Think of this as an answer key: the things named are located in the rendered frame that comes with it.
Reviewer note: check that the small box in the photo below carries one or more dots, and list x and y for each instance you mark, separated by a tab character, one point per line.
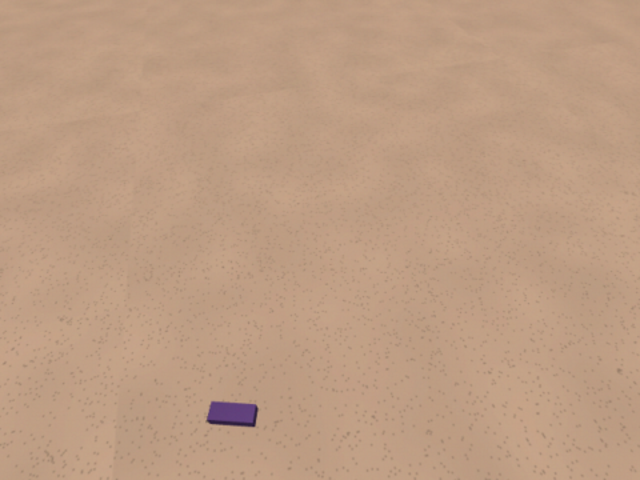
235	414

